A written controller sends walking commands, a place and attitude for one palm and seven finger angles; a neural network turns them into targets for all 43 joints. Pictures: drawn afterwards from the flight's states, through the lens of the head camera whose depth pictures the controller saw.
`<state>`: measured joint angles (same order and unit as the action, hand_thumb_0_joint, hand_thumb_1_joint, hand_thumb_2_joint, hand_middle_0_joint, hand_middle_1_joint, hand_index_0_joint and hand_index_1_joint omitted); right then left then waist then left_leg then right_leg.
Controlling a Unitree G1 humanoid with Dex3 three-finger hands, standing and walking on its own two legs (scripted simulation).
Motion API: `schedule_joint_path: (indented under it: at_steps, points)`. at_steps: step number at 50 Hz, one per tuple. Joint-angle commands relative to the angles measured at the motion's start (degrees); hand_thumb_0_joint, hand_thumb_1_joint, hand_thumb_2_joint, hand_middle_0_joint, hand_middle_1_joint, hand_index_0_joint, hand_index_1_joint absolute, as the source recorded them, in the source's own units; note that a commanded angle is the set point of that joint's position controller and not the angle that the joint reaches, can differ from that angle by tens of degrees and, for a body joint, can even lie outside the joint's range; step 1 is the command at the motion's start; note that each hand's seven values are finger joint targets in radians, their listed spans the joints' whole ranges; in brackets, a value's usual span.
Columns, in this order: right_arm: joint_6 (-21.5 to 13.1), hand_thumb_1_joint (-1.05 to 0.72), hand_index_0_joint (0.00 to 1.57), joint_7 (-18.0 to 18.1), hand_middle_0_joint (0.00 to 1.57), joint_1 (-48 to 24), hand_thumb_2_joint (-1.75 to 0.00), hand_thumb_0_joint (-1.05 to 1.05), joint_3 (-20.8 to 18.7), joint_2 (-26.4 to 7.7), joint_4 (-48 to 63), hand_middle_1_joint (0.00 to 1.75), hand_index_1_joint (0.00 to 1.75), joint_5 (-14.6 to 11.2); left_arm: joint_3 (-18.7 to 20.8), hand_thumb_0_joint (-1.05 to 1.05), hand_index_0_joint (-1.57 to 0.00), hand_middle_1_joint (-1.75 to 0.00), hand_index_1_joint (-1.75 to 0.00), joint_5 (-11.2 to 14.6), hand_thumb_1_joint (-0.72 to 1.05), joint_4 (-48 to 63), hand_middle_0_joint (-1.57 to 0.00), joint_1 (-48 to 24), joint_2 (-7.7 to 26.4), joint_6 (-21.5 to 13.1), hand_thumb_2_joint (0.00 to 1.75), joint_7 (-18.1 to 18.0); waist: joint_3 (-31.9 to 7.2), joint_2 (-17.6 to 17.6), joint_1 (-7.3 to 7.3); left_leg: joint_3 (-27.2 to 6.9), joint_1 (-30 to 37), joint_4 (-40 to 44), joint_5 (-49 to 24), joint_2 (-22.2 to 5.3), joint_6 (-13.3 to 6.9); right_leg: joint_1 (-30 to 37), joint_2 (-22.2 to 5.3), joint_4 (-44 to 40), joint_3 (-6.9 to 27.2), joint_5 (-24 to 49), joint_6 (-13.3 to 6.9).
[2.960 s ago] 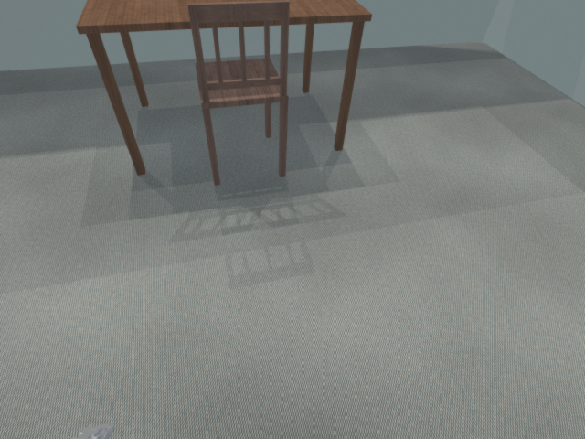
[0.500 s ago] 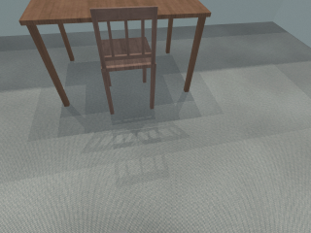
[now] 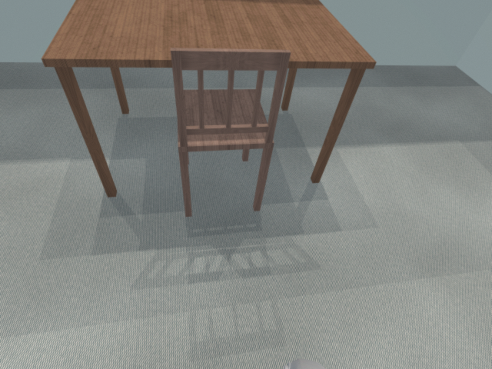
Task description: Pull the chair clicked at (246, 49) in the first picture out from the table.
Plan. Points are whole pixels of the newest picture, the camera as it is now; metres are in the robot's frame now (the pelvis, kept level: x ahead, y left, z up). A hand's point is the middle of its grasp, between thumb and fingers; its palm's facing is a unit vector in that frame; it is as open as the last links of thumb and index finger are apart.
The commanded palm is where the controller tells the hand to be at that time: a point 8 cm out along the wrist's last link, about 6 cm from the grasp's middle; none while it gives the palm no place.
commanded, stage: walk to a spot facing it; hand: left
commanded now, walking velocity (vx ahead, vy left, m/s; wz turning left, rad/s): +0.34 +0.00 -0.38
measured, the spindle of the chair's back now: (229, 100) +0.95 +0.12 -0.11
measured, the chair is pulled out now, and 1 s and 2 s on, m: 0.00 0.00 0.00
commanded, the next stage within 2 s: turn to face it in 0.22 s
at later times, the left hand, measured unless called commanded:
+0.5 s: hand (213, 277) +0.34 +0.09 -0.18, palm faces -0.16 -0.97 -0.20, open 7.4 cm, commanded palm none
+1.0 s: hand (170, 307) +0.27 +0.17 -0.19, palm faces +0.15 -0.97 -0.21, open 7.4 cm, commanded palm none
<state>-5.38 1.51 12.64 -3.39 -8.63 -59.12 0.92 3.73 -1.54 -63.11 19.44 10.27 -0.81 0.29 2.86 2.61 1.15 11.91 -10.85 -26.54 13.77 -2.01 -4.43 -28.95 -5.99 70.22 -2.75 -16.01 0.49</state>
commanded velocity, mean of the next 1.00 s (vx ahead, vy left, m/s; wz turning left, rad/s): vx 0.07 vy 0.00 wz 0.15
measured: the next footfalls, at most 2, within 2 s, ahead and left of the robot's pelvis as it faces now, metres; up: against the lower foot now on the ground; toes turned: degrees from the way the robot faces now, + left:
right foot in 0.40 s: +0.30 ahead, -0.16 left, +0.00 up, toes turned -17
left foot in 0.86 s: +0.30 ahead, +0.06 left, +0.00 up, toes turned +10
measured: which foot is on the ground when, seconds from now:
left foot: down 0.00-0.40, up 0.42-0.84, down 0.86-1.00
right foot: up 0.00-0.38, down 0.40-0.86, up 0.88-1.00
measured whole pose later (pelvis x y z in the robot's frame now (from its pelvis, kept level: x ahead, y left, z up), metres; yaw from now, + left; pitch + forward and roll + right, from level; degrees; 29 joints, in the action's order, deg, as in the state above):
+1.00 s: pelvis +0.25 -0.04 -0.01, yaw +5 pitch +0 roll -1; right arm 0.5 1.0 10.5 -1.9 -9.3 -55.8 1.6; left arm 4.4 -0.9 -57.8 13.1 12.9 3.0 -1.2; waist 3.6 2.5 0.5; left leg 5.5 -15.9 -31.7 15.6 -1.4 -2.6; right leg -24.4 -4.9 58.5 -6.0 -26.5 2.6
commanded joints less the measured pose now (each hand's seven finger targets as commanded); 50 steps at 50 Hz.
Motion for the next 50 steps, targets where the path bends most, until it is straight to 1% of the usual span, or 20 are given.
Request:
schedule_joint_path:
  at_steps: [1, 8, 14, 17, 18, 19, 20, 21, 22, 23, 25, 27, 29, 37, 41, 42, 43, 44, 47, 50]
  points:
    - [-0.26, -0.90, 0.20, -0.17, 0.20, 7.80, -0.90, 0.00, -0.06, -5.07, -0.92, 0.30, 0.30, -0.07, 0.34, 0.00, -0.20, -0.30, -0.30, -0.44, 0.90, 2.89, -0.20, 1.56, -0.13, 0.75, 0.90, 0.53, 3.23, -7.31, 0.00, -9.22, 0.26, 18.57, -6.06, -14.79, -2.12, -7.31, -2.36, -1.86, 2.35, 7.05, 0.93]
    - [-0.14, -0.90, 0.20, 0.33, 0.20, 14.14, -0.90, 0.00, 0.28, -5.26, -3.18, 0.30, 0.30, 0.00, 0.47, 0.00, -0.20, -0.30, -0.30, -0.27, 0.90, 6.52, -0.20, -8.24, 0.77, 1.20, 0.90, 1.03, 6.13, -7.92, -1.87, -4.24, 9.64, 16.88, -19.87, -15.62, -1.81, -13.27, -1.95, -14.42, -0.76, 9.66, 0.95]
    - [0.82, -0.90, 0.20, 0.52, 0.20, 17.58, -0.90, 0.00, -0.23, -6.59, -4.41, 0.30, 0.30, 0.85, 0.16, 0.00, -0.20, -0.30, -0.30, 0.11, 0.90, 10.69, -0.20, -16.70, 0.32, 0.61, 0.90, 1.60, 7.33, -8.81, -4.43, 0.14, 15.66, 11.46, -31.41, -17.88, -2.69, -9.54, 0.88, -28.38, -5.18, 3.80, -1.66]
    - [1.27, -0.90, 0.20, 0.58, 0.20, 16.43, -0.90, 0.00, -0.29, -7.71, -4.61, 0.30, 0.30, 0.60, 0.27, 0.00, -0.20, -0.30, -0.30, -0.07, 0.90, 8.90, -0.20, -8.84, 1.74, -0.46, 0.90, 0.97, 1.56, -7.76, -0.87, 1.11, 13.76, -1.20, -49.34, -17.39, -1.64, 5.29, 5.13, -33.88, -7.05, 2.36, -4.13]
    - [1.25, -0.90, 0.20, 0.52, 0.20, 14.28, -0.90, 0.00, -0.15, -8.16, -4.36, 0.30, 0.30, 0.16, 0.65, 0.00, -0.20, -0.30, -0.30, -0.32, 0.90, 6.25, -0.20, -0.39, 2.78, -1.21, 0.90, 0.61, -3.14, -6.58, 3.34, 2.70, 10.87, -9.77, -47.00, -15.37, 0.08, 16.45, 5.98, -38.58, -7.25, 8.77, -4.35]
    - [1.23, -0.90, 0.20, -0.02, 0.20, 15.02, -0.90, 0.00, 0.19, -6.54, -4.26, 0.30, 0.30, -0.63, 1.66, 0.00, -0.20, -0.30, -0.30, -0.65, 0.90, 3.84, -0.20, 6.67, 7.03, -2.33, 0.90, 0.00, -9.85, -0.28, 5.92, 3.32, -0.22, -23.90, -31.21, -11.28, 2.64, 32.54, -1.12, -40.13, -0.26, 23.01, -6.41]
    - [1.14, -0.90, 0.20, -0.19, 0.20, 19.17, -0.90, 0.00, 0.69, -2.43, -3.44, 0.30, 0.30, -1.46, 2.86, 0.00, -0.20, -0.30, -0.30, 0.07, 0.90, 2.71, -0.20, 10.88, 12.70, -2.98, 0.90, -0.68, -19.45, 12.19, 4.84, 1.37, -14.16, -42.35, 17.41, -1.12, 5.69, 46.13, -19.13, -41.64, 22.49, 47.57, -14.19]
    - [1.94, -0.90, 0.20, 0.32, 0.20, 16.79, -0.90, 0.00, 0.73, -3.69, -2.83, 0.30, 0.30, -1.66, 2.43, 0.00, -0.20, -0.30, -0.30, 1.26, 0.90, 3.28, -0.20, 9.99, 14.01, -2.68, 0.90, -1.08, -21.53, 6.55, 4.56, -8.38, -13.20, -49.78, 22.27, -1.04, 4.64, 42.11, -21.26, -45.33, 22.27, 53.34, -17.64]
    - [2.67, -0.90, 0.20, 0.57, 0.20, 14.79, -0.90, 0.00, 0.65, -2.01, -2.55, 0.30, 0.30, -1.44, 1.59, 0.00, -0.20, -0.30, -0.30, 1.31, 0.90, 4.60, -0.20, 4.39, 11.34, -2.07, 0.90, -1.64, -13.27, -0.48, 2.50, -11.02, -14.50, -50.94, 18.31, -2.45, 4.12, 34.29, -19.84, -47.31, 15.77, 50.23, -16.31]
    - [3.19, -0.90, 0.20, 0.28, 0.20, 14.57, -0.90, 0.00, 1.03, -0.63, -3.09, 0.30, 0.30, -1.12, 1.19, 0.00, -0.20, -0.30, -0.30, 1.05, 0.90, 5.46, -0.20, 0.03, 10.21, -2.29, 0.90, -1.68, -10.38, 4.57, 1.20, -11.75, -15.56, -51.77, 14.72, -3.78, 4.72, 27.99, -18.74, -49.08, 15.24, 43.67, -14.18]
    - [4.87, -0.90, 0.20, 0.24, 0.20, 14.01, -0.90, 0.00, 0.83, -0.84, -4.14, 0.30, 0.30, -0.44, -0.30, 0.00, -0.20, -0.30, -0.30, 1.03, 0.90, 6.40, -0.20, -5.94, 5.71, -2.35, 0.90, -1.93, -2.82, 0.36, -1.88, -12.77, -12.81, -48.57, 9.24, -5.46, 4.94, 14.85, -15.62, -53.22, 6.06, 35.38, -10.19]
    - [6.20, -0.90, 0.20, 0.01, 0.20, 15.58, -0.90, 0.00, 0.79, 0.06, -4.58, 0.30, 0.30, -0.22, -0.53, 0.00, -0.20, -0.30, -0.30, 0.77, 0.90, 7.04, -0.20, -8.95, 4.75, -2.20, 0.90, -2.19, -2.06, -1.01, -4.21, -12.10, -11.74, -43.94, 7.52, -5.06, 5.70, 11.37, -13.32, -54.10, -0.13, 32.36, -8.85]
    - [7.10, -0.90, 0.20, -0.29, 0.20, 15.13, -0.90, 0.00, 0.70, -0.09, -3.96, 0.30, 0.30, 0.01, -0.42, 0.00, -0.20, -0.30, -0.30, 0.71, 0.90, 7.61, -0.20, -9.57, 4.76, -1.86, 0.90, -2.26, -2.70, 1.00, -4.46, -10.89, -11.91, -40.88, 6.82, -4.67, 6.52, 10.40, -12.78, -54.69, -3.01, 28.30, -8.70]
    - [7.04, -0.90, 0.20, -1.57, 0.20, 2.94, -0.90, 0.00, 0.22, -1.72, 2.58, 0.30, 0.30, 0.10, 1.21, 0.00, -0.20, -0.30, -0.30, -0.18, 0.90, 8.34, -0.20, -6.93, 7.44, 0.09, 0.90, -2.38, -1.66, 4.22, -0.34, -6.67, -12.67, -21.45, 10.27, -3.76, 6.90, 16.77, -15.19, -51.99, -3.84, 17.65, -9.20]
    - [6.53, -0.90, 0.20, -1.65, 0.20, 4.73, -0.90, 0.00, -0.07, -4.02, 3.42, 0.30, 0.30, 0.36, 1.75, 0.00, -0.20, -0.30, -0.30, 0.48, 0.90, 8.69, -0.20, -7.05, 8.72, 0.94, 0.90, -2.12, -3.46, 1.16, -2.05, -5.43, -2.40, -5.25, 0.12, -2.52, 5.98, 14.80, -13.18, -43.25, -6.80, 12.82, -5.18]
    - [6.13, -0.90, 0.20, -1.61, 0.20, 7.01, -0.90, 0.00, -0.65, -7.43, 3.35, 0.30, 0.30, 0.55, 1.54, 0.00, -0.20, -0.30, -0.30, 0.77, 0.90, 9.32, -0.20, -6.32, 6.96, 1.51, 0.90, -1.92, -4.36, -8.90, -3.05, -13.42, 1.94, 2.27, -7.22, -7.14, 3.94, 10.37, -8.98, -34.98, -9.12, 4.64, -2.10]
    - [5.75, -0.90, 0.20, -1.20, 0.20, 8.60, -0.90, 0.00, -1.63, -12.90, 4.30, 0.30, 0.30, 1.03, 0.81, 0.00, -0.20, -0.30, -0.30, 1.32, 0.90, 11.55, -0.20, -6.71, 3.70, 1.80, 0.90, -1.66, -2.91, -24.36, -3.73, -30.63, 3.25, 8.80, -22.72, -19.50, -2.79, 0.85, -1.44, -24.43, -10.45, -13.84, 2.35]
    - [6.09, -0.90, 0.20, -0.70, 0.20, 8.35, -0.90, 0.00, -1.87, -14.35, 4.11, 0.30, 0.30, 1.10, 0.40, 0.00, -0.20, -0.30, -0.30, 0.75, 0.90, 12.96, -0.20, -9.81, 4.66, 2.03, 0.90, -1.73, -3.02, -19.70, -4.61, -33.47, 1.59, 10.46, -25.56, -23.09, -8.13, -0.22, 0.27, -14.53, -4.01, -21.07, 2.05]
    - [5.45, -0.90, 0.20, 0.32, 0.20, 0.49, -0.90, 0.00, -0.86, -11.34, 5.59, 0.30, 0.30, 0.63, 1.05, 0.00, -0.20, -0.30, -0.30, 0.49, 0.90, 10.88, -0.20, -8.87, 5.16, 2.23, 0.90, -1.21, -3.18, -13.86, -1.57, -24.50, 1.44, 9.10, -21.37, -16.33, -5.96, -2.09, -0.49, -7.40, 0.78, -11.42, 1.92]
    - [5.04, -0.90, 0.20, 0.47, 0.20, 0.22, -0.90, 0.00, -0.59, -11.02, 5.75, 0.30, 0.30, 0.27, 0.82, 0.00, -0.20, -0.30, -0.30, 0.67, 0.90, 8.93, -0.20, -5.99, 5.27, 2.24, 0.90, -1.19, -5.81, -8.76, -1.49, -19.19, 6.12, 7.80, -28.86, -12.90, -4.91, -0.78, 0.47, -8.82, 0.77, -7.27, 2.98]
